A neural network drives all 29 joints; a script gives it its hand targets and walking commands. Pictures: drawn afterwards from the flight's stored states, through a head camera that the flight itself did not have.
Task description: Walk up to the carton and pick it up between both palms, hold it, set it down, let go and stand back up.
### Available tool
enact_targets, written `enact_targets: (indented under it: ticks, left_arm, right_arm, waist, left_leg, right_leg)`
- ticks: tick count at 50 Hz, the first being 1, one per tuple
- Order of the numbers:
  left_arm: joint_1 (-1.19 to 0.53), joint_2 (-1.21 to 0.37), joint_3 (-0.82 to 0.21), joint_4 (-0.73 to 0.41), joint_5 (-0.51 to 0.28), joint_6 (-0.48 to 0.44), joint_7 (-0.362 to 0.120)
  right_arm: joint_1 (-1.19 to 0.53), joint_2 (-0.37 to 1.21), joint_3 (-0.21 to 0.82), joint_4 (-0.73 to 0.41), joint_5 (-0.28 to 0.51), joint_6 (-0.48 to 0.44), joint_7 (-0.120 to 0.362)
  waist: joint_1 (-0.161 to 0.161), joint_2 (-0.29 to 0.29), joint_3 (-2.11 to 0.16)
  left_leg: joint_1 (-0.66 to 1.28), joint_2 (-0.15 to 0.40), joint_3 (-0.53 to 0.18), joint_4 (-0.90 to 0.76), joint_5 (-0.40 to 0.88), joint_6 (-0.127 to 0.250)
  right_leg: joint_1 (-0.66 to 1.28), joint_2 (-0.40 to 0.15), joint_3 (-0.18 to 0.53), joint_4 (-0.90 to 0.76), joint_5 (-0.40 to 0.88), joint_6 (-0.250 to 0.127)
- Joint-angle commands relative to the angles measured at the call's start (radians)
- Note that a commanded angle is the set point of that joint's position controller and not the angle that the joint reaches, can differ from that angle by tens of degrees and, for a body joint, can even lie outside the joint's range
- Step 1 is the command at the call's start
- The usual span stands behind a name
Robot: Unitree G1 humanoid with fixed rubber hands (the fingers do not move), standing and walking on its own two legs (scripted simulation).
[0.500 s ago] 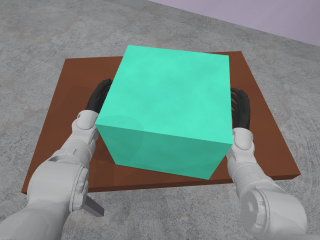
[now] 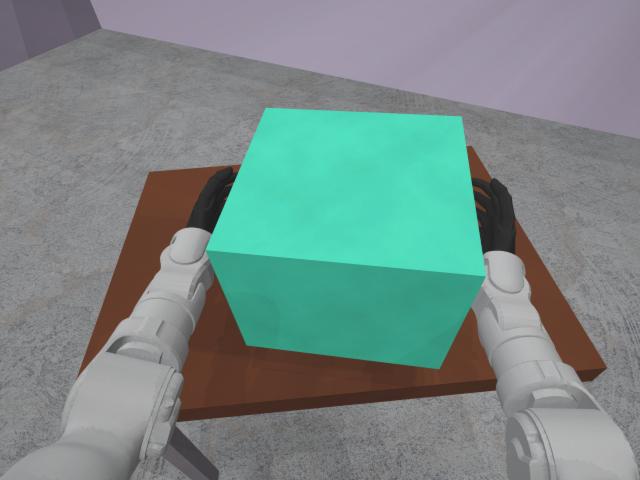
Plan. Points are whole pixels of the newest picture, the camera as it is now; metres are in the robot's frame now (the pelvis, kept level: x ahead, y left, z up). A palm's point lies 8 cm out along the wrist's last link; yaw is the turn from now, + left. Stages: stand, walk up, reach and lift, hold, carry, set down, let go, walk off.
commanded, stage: reach and lift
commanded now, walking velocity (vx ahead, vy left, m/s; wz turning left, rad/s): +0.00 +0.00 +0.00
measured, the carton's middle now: (350, 235) +0.44 -0.04 +0.06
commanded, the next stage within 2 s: none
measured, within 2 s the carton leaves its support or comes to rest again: neither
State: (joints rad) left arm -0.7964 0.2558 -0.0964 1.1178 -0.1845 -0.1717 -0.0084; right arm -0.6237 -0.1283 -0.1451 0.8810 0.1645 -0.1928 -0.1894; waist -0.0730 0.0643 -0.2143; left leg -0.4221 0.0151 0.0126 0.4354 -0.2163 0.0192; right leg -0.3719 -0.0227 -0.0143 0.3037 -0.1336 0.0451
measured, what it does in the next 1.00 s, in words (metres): stands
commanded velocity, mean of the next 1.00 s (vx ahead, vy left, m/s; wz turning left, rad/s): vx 0.00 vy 0.00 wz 0.00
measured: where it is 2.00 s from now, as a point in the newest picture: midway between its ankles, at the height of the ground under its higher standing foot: outside the picture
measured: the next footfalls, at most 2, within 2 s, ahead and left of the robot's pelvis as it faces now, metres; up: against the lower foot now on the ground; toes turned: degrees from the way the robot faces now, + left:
none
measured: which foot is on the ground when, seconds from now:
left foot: down 0.00-1.00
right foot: down 0.00-1.00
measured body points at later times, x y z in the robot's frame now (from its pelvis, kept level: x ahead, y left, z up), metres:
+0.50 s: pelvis -0.02 -0.01 +0.01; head -0.06 +0.00 +0.46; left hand +0.40 +0.16 +0.17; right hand +0.38 -0.22 +0.16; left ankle -0.01 +0.10 -0.74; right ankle +0.00 -0.15 -0.74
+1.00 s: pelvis -0.01 -0.02 +0.01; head -0.06 -0.01 +0.45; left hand +0.37 +0.16 +0.18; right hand +0.37 -0.21 +0.18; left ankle -0.01 +0.10 -0.74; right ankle +0.00 -0.15 -0.74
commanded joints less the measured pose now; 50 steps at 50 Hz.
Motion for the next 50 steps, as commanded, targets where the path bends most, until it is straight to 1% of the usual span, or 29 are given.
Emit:
enact_targets:
  ticks: [1,3,5,7,8,10,12,14,15,17,18,19,20,23,25,27,28,30,31,32,33,34,37,39,42,45,46,48,50]
  left_arm:
    - [-0.918,-0.731,-0.220,-0.536,0.037,-0.031,-0.104]
    - [-0.966,-0.738,-0.217,-0.604,0.031,0.001,-0.107]
    - [-0.971,-0.718,-0.184,-0.581,0.048,0.054,-0.116]
    - [-0.924,-0.708,-0.124,-0.557,0.092,0.109,-0.130]
    - [-0.950,-0.716,-0.128,-0.554,0.088,0.129,-0.135]
    - [-0.937,-0.732,-0.093,-0.556,0.111,0.166,-0.133]
    - [-0.891,-0.739,-0.056,-0.514,0.148,0.220,-0.139]
    - [-0.912,-0.750,-0.039,-0.521,0.158,0.262,-0.140]
    - [-0.888,-0.775,-0.039,-0.569,0.161,0.276,-0.134]
    - [-0.923,-0.760,-0.025,-0.561,0.173,0.301,-0.130]
    - [-0.881,-0.758,-0.011,-0.600,0.183,0.312,-0.127]
    - [-0.918,-0.738,-0.011,-0.599,0.181,0.315,-0.133]
    - [-0.910,-0.723,0.009,-0.581,0.193,0.319,-0.138]
    - [-0.878,-0.717,0.026,-0.585,0.232,0.346,-0.142]
    - [-0.834,-0.747,-0.005,-0.680,0.221,0.372,-0.126]
    - [-0.894,-0.739,-0.035,-0.667,0.178,0.378,-0.126]
    - [-0.870,-0.739,-0.041,-0.692,0.174,0.378,-0.127]
    - [-0.838,-0.755,-0.085,-0.795,0.161,0.379,-0.113]
    - [-0.851,-0.753,-0.115,-0.837,0.138,0.381,-0.112]
    - [-0.795,-0.771,-0.134,-0.905,0.132,0.396,-0.103]
    - [-0.770,-0.749,-0.132,-0.883,0.126,0.414,-0.111]
    - [-0.745,-0.725,-0.109,-0.843,0.133,0.427,-0.129]
    - [-0.683,-0.695,-0.067,-0.802,0.192,0.485,-0.148]
    - [-0.687,-0.708,-0.080,-0.887,0.192,0.522,-0.141]
    - [-0.688,-0.737,-0.144,-1.000,0.138,0.547,-0.130]
    - [-0.701,-0.748,-0.189,-1.046,0.121,0.558,-0.123]
    - [-0.647,-0.772,-0.203,-1.092,0.126,0.575,-0.113]
    - [-0.626,-0.778,-0.233,-1.139,0.109,0.608,-0.102]
    - [-0.614,-0.726,-0.170,-1.045,0.140,0.645,-0.116]
  right_arm:
    - [-0.851,0.723,0.460,-0.347,-0.026,0.048,0.135]
    - [-0.854,0.738,0.455,-0.339,-0.012,0.077,0.132]
    - [-0.867,0.717,0.416,-0.309,-0.012,0.110,0.131]
    - [-0.854,0.669,0.379,-0.239,0.000,0.146,0.138]
    - [-0.880,0.664,0.346,-0.237,-0.006,0.152,0.137]
    - [-0.911,0.662,0.332,-0.242,-0.010,0.156,0.152]
    - [-0.930,0.628,0.298,-0.232,-0.015,0.171,0.163]
    - [-0.980,0.603,0.265,-0.232,-0.019,0.181,0.174]
    - [-1.003,0.612,0.281,-0.268,-0.015,0.172,0.183]
    - [-1.009,0.608,0.247,-0.226,-0.028,0.184,0.189]
    - [-0.993,0.626,0.281,-0.249,-0.020,0.184,0.194]
    - [-0.982,0.627,0.253,-0.236,-0.037,0.188,0.193]
    - [-0.977,0.633,0.246,-0.230,-0.051,0.191,0.193]
    - [-0.942,0.604,0.214,-0.186,-0.062,0.204,0.201]
    - [-0.969,0.610,0.278,-0.269,-0.023,0.198,0.209]
    - [-1.017,0.621,0.268,-0.313,-0.030,0.203,0.204]
    - [-1.024,0.642,0.295,-0.356,-0.032,0.200,0.202]
    - [-0.995,0.661,0.375,-0.428,0.012,0.206,0.199]
    - [-0.984,0.672,0.398,-0.465,0.028,0.212,0.191]
    - [-0.969,0.670,0.457,-0.506,0.062,0.222,0.190]
    - [-0.939,0.659,0.456,-0.525,0.061,0.241,0.179]
    - [-0.925,0.663,0.445,-0.541,0.045,0.257,0.166]
    - [-0.875,0.622,0.401,-0.446,0.026,0.302,0.163]
    - [-0.860,0.615,0.427,-0.448,0.063,0.322,0.173]
    - [-0.889,0.643,0.498,-0.587,0.113,0.336,0.166]
    - [-0.895,0.625,0.488,-0.649,0.120,0.352,0.160]
    - [-0.882,0.609,0.517,-0.682,0.145,0.356,0.168]
    - [-0.887,0.583,0.526,-0.730,0.158,0.378,0.167]
    - [-0.860,0.569,0.482,-0.654,0.133,0.420,0.167]
  waist:
    - [-0.029,-0.039,-0.550]
    - [-0.030,-0.026,-0.546]
    - [-0.043,-0.030,-0.459]
    - [-0.014,-0.006,-0.359]
    - [-0.031,-0.010,-0.366]
    - [-0.005,-0.030,-0.350]
    - [0.010,-0.006,-0.285]
    - [0.009,-0.018,-0.273]
    - [0.031,-0.027,-0.299]
    - [0.009,-0.043,-0.255]
    - [0.035,-0.064,-0.285]
    - [0.009,-0.060,-0.295]
    - [0.013,-0.070,-0.274]
    - [0.017,-0.020,-0.214]
    - [0.051,-0.014,-0.283]
    - [0.015,-0.055,-0.313]
    - [0.029,-0.082,-0.345]
    - [0.049,-0.047,-0.428]
    - [0.029,-0.055,-0.477]
    - [0.049,-0.058,-0.496]
    - [0.024,-0.089,-0.450]
    - [0.012,-0.116,-0.400]
    - [0.018,-0.088,-0.226]
    - [0.027,-0.078,-0.238]
    - [0.020,-0.090,-0.341]
    - [-0.010,-0.059,-0.353]
    - [0.009,-0.031,-0.361]
    - [0.001,-0.037,-0.357]
    - [-0.008,-0.085,-0.242]
  left_leg:
    - [0.456,-0.033,-0.042,0.017,0.606,-0.062]
    - [0.463,-0.038,-0.038,0.004,0.600,-0.068]
    - [0.465,-0.039,-0.033,-0.022,0.543,-0.064]
    - [0.483,-0.034,-0.026,-0.060,0.509,-0.071]
    - [0.490,-0.033,-0.024,-0.075,0.468,-0.071]
    - [0.510,-0.025,-0.016,-0.091,0.448,-0.068]
    - [0.512,-0.025,-0.008,-0.111,0.414,-0.070]
    - [0.499,-0.018,-0.004,-0.131,0.364,-0.072]
    - [0.517,-0.016,-0.001,-0.125,0.407,-0.077]
    - [0.491,-0.023,0.005,-0.144,0.331,-0.067]
    - [0.498,-0.026,0.011,-0.141,0.353,-0.056]
    - [0.480,-0.035,0.020,-0.146,0.333,-0.060]
    - [0.466,-0.043,0.029,-0.156,0.287,-0.047]
    - [0.468,-0.041,0.031,-0.179,0.247,-0.054]
    - [0.511,-0.036,0.029,-0.152,0.342,-0.060]
    - [0.486,-0.048,0.025,-0.142,0.300,-0.049]
    - [0.479,-0.054,0.029,-0.139,0.293,-0.035]
    - [0.518,-0.057,0.022,-0.107,0.413,-0.044]
    - [0.531,-0.063,0.019,-0.088,0.457,-0.047]
    - [0.555,-0.058,0.007,-0.064,0.556,-0.053]
    - [0.535,-0.068,0.006,-0.061,0.535,-0.044]
    - [0.484,-0.079,0.013,-0.086,0.439,-0.025]
    - [0.437,-0.074,0.016,-0.151,0.265,-0.016]
    - [0.475,-0.065,0.009,-0.140,0.335,-0.029]
    - [0.506,-0.073,-0.002,-0.089,0.479,-0.041]
    - [0.512,-0.073,-0.013,-0.080,0.477,-0.056]
    - [0.545,-0.066,-0.022,-0.071,0.525,-0.066]
    - [0.557,-0.059,-0.030,-0.061,0.557,-0.074]
    - [0.494,-0.065,-0.018,-0.102,0.400,-0.051]
  right_leg:
    - [0.310,0.072,0.012,0.016,0.408,-0.036]
    - [0.326,0.068,0.012,0.015,0.402,-0.035]
    - [0.327,0.062,0.011,-0.004,0.351,-0.033]
    - [0.339,0.062,0.006,-0.024,0.262,-0.043]
    - [0.328,0.063,-0.002,-0.041,0.214,-0.039]
    - [0.329,0.069,-0.012,-0.052,0.173,-0.041]
    - [0.342,0.067,-0.016,-0.066,0.131,-0.048]
    - [0.339,0.076,-0.027,-0.074,0.082,-0.045]
    - [0.353,0.083,-0.033,-0.065,0.110,-0.046]
    - [0.341,0.078,-0.034,-0.076,0.063,-0.039]
    - [0.376,0.078,-0.032,-0.068,0.099,-0.036]
    - [0.379,0.070,-0.028,-0.067,0.112,-0.027]
    - [0.386,0.063,-0.025,-0.070,0.105,-0.024]
    - [0.378,0.058,-0.027,-0.081,0.051,-0.032]
    - [0.400,0.072,-0.034,-0.071,0.098,-0.037]
    - [0.383,0.068,-0.037,-0.074,0.086,-0.019]
    - [0.407,0.065,-0.032,-0.064,0.127,-0.014]
    - [0.446,0.072,-0.025,-0.030,0.257,-0.015]
    - [0.461,0.073,-0.020,-0.029,0.307,-0.009]
    - [0.489,0.085,-0.020,-0.011,0.385,-0.012]
    - [0.495,0.079,-0.012,-0.022,0.393,0.000]
    - [0.504,0.061,-0.004,-0.034,0.377,0.012]
    - [0.462,0.056,-0.008,-0.055,0.218,-0.003]
    - [0.434,0.069,-0.020,-0.057,0.197,-0.009]
    - [0.479,0.082,-0.022,-0.031,0.353,0.006]
    - [0.452,0.085,-0.023,-0.032,0.349,0.004]
    - [0.453,0.092,-0.027,-0.027,0.363,-0.007]
    - [0.430,0.102,-0.034,-0.030,0.350,-0.012]
    - [0.409,0.085,-0.027,-0.063,0.246,-0.003]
